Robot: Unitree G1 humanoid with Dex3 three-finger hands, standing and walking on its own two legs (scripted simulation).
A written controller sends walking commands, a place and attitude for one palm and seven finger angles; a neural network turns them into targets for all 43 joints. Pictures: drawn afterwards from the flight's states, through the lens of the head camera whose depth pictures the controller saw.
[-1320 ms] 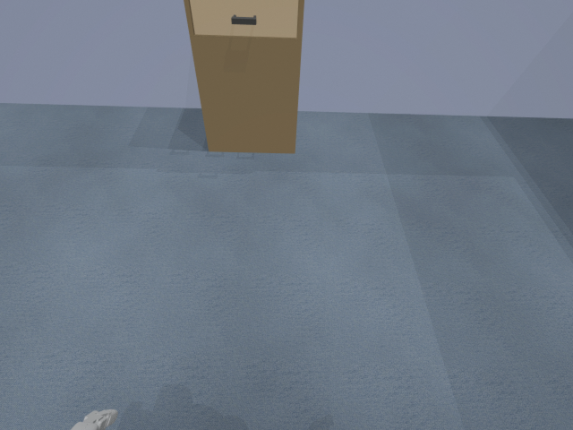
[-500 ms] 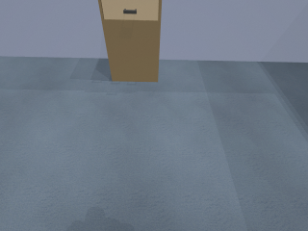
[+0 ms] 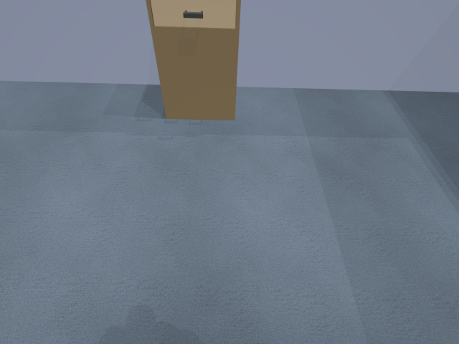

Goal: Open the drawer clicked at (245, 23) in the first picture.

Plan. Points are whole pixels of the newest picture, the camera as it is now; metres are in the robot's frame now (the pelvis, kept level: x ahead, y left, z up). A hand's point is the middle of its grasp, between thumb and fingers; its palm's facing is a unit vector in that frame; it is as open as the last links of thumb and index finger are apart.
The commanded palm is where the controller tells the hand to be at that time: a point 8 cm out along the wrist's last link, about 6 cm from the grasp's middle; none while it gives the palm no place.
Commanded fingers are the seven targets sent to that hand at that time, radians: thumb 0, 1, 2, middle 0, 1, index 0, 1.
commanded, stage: look at it before walking up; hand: left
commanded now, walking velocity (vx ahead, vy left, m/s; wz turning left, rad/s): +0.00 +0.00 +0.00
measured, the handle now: (193, 13) +1.65 +0.27 -0.06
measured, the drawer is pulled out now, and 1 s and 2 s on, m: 0.00 0.00 0.00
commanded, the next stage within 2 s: walk to a spot facing it in 0.12 s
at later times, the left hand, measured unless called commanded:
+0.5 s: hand out of the picture +0.04 +0.21 -0.19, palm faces +0.03 -0.98 -0.21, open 7.4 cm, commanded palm none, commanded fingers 0.00 0.90 0.90 -0.20 -0.30 -0.20 -0.30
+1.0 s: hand (174, 243) +0.39 +0.16 -0.19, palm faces -0.05 -0.98 -0.18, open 7.4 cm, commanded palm none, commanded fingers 0.00 0.90 0.90 -0.20 -0.30 -0.20 -0.30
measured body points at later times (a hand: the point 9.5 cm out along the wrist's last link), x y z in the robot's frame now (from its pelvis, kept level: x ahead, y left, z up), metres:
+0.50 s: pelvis +0.05 +0.01 -0.01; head +0.04 +0.02 +0.44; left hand +0.04 +0.26 -0.17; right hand +0.06 -0.25 -0.16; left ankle +0.01 +0.12 -0.74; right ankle +0.00 -0.12 -0.75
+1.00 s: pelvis +0.26 -0.01 -0.04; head +0.30 -0.01 +0.41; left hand +0.39 +0.22 -0.18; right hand +0.09 -0.19 -0.17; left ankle +0.04 +0.12 -0.69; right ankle +0.36 -0.09 -0.75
